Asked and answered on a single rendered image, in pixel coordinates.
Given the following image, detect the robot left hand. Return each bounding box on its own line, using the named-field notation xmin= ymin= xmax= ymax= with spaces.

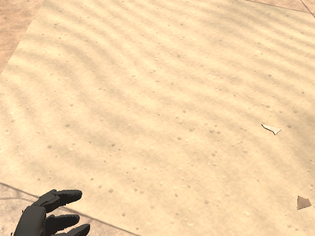
xmin=11 ymin=189 xmax=91 ymax=236

